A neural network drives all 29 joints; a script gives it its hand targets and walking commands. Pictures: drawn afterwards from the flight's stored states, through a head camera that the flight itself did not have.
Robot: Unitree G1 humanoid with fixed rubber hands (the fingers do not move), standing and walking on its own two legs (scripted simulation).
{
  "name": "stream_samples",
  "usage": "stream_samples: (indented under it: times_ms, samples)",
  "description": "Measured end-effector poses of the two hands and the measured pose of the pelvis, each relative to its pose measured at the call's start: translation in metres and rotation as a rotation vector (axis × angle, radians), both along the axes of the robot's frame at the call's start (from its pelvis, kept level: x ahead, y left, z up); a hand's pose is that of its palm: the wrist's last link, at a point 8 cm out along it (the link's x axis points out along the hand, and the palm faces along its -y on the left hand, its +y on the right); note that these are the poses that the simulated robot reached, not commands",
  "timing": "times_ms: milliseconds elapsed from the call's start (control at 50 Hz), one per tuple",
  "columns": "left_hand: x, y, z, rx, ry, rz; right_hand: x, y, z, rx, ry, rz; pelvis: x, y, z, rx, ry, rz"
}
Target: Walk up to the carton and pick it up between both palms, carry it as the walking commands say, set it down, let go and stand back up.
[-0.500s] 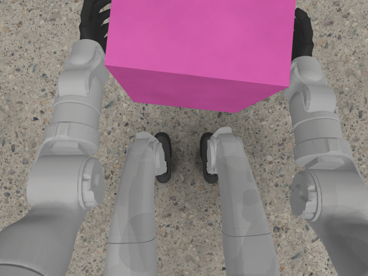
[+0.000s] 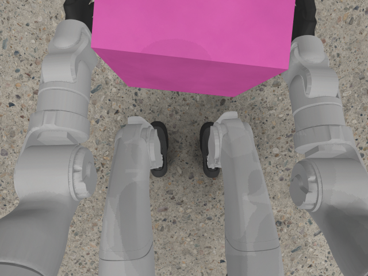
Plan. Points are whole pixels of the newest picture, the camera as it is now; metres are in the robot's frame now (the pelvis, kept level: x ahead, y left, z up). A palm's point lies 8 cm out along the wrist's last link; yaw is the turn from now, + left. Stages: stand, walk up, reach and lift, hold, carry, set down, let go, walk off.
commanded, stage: set down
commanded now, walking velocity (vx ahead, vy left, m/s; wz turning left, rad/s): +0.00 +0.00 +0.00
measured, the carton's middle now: (191, 15) +0.54 -0.03 -0.23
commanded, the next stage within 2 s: none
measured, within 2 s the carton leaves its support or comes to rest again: neither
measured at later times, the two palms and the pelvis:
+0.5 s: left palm (94, 12) +0.55 +0.16 -0.21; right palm (282, 28) +0.50 -0.21 -0.22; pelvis -0.01 +0.00 -0.07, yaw +0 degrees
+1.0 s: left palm (106, 12) +0.57 +0.16 -0.28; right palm (271, 19) +0.54 -0.21 -0.29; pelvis +0.01 +0.00 -0.12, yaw +0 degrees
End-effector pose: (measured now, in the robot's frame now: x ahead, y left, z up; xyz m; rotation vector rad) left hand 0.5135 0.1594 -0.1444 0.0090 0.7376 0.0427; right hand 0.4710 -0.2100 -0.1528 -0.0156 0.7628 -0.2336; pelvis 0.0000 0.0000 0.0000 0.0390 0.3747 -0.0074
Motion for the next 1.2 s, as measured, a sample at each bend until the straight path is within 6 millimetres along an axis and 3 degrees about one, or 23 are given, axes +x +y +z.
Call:
stream_samples:
  times_ms: [60,100,260,340,420,560,620,720,780,940,1080,1200]
  samples:
    - [0.0,-0.002,-0.023,-0.001,0.0,-0.003,0.0,-0.003,-0.019,-0.01,0.001,-0.001,-0.001,0.003,-0.014,-0.004,0.033,0.001]
    - [0.003,-0.005,-0.028,0.009,-0.017,-0.01,0.002,-0.005,-0.025,-0.002,-0.014,-0.009,-0.002,0.004,-0.023,-0.006,0.04,0.002]
    - [0.018,-0.012,-0.006,0.004,-0.101,0.002,0.019,-0.013,-0.006,0.015,-0.102,-0.017,-0.012,0.004,-0.045,-0.008,-0.007,0.001]
    - [0.027,-0.009,-0.007,-0.018,-0.07,0.029,0.027,-0.009,-0.011,0.021,-0.07,-0.013,-0.015,0.003,-0.052,-0.006,-0.01,0.0]
    - [0.031,-0.003,-0.03,-0.024,-0.018,0.036,0.031,-0.003,-0.036,0.019,-0.016,-0.004,-0.012,0.002,-0.063,-0.005,0.034,0.001]
    - [0.037,-0.006,-0.087,0.023,0.021,-0.02,0.034,-0.005,-0.092,0.021,0.026,-0.014,-0.006,0.005,-0.082,-0.011,0.096,0.003]
    - [0.046,-0.013,-0.092,0.042,-0.005,-0.042,0.043,-0.012,-0.095,0.032,0.001,-0.031,-0.002,0.005,-0.088,-0.012,0.112,0.004]
    - [0.064,-0.021,-0.076,0.026,-0.09,-0.03,0.06,-0.02,-0.079,0.026,-0.086,-0.035,0.001,0.003,-0.094,-0.008,0.105,0.004]
    - [0.067,-0.019,-0.077,0.003,-0.085,-0.003,0.064,-0.019,-0.082,0.039,-0.084,-0.038,0.003,0.002,-0.098,-0.006,0.097,0.004]
    - [0.054,-0.008,-0.134,0.012,0.046,-0.001,0.055,-0.009,-0.138,0.04,0.034,-0.006,0.009,0.0,-0.113,-0.001,0.143,0.006]
    - [0.061,-0.007,-0.134,0.036,-0.007,-0.04,0.071,-0.009,-0.126,0.024,-0.084,-0.032,0.008,0.002,-0.134,-0.01,0.108,0.009]
    - [0.061,-0.014,-0.135,0.038,-0.005,-0.042,0.064,-0.014,-0.134,0.026,-0.061,-0.029,0.006,0.003,-0.142,-0.014,0.09,0.008]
